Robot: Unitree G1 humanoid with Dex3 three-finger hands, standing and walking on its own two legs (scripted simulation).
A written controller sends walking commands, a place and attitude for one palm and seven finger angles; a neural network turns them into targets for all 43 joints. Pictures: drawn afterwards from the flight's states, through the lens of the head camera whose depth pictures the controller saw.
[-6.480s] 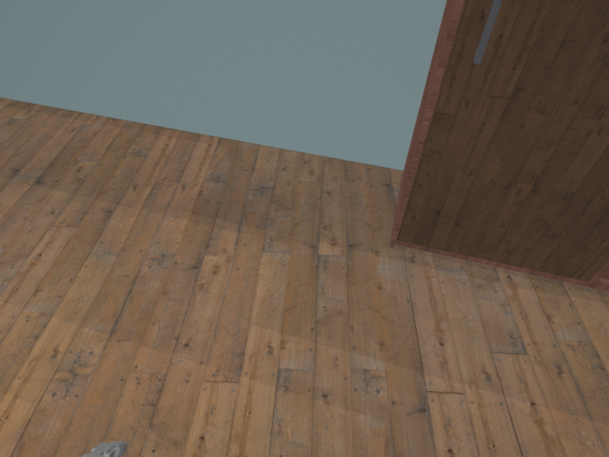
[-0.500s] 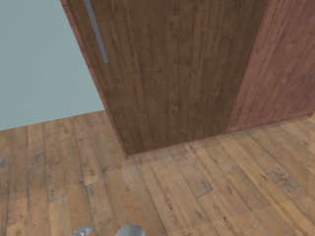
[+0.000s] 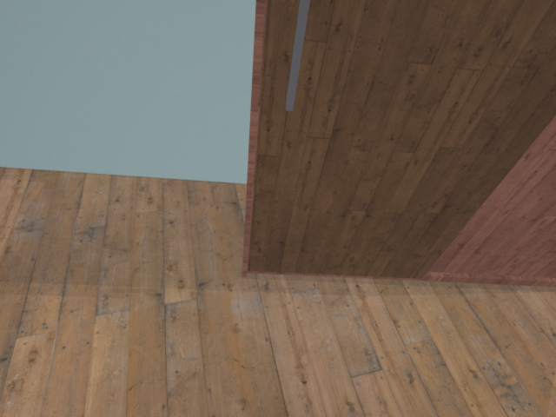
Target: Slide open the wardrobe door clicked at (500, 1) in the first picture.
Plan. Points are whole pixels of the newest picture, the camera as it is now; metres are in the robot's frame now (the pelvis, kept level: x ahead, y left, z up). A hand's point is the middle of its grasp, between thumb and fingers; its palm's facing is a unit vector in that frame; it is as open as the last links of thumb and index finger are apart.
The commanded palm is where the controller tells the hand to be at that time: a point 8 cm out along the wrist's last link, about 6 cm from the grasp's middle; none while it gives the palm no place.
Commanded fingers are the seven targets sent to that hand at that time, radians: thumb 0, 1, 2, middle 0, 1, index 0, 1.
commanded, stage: take the last steps up to it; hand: left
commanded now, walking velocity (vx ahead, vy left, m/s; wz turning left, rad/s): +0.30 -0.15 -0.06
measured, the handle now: (299, 33) +0.76 +0.05 +0.22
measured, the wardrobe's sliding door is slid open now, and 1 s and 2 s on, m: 0.00 0.00 0.00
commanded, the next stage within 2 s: come to a stop and stand still in 0.82 s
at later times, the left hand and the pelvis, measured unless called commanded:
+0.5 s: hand (244, 360) +0.25 +0.07 -0.18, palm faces -0.09 -0.98 -0.20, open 7.4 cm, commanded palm none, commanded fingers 0.00 0.90 0.90 -0.20 -0.30 -0.20 -0.30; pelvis +0.12 -0.10 -0.03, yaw -1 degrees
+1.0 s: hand (262, 402) +0.19 +0.03 -0.20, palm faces +0.12 -0.99 -0.11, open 7.4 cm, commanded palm none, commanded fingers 0.00 0.90 0.90 -0.20 -0.30 -0.20 -0.30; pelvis +0.28 -0.11 -0.02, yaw +1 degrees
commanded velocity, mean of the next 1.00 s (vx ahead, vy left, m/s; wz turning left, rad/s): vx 0.19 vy -0.07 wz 0.03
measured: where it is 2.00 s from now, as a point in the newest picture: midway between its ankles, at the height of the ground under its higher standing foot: outside the picture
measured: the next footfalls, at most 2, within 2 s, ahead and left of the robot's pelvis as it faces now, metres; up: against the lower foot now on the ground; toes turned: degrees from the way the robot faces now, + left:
right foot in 0.44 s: +0.21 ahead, -0.22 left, +0.00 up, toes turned -9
left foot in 0.92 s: +0.37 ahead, -0.03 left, +0.00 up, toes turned +9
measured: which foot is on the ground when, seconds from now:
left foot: down 0.00-0.44, up 0.46-0.90, down 0.92-1.00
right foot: up 0.00-0.42, down 0.44-0.94, up 0.96-1.00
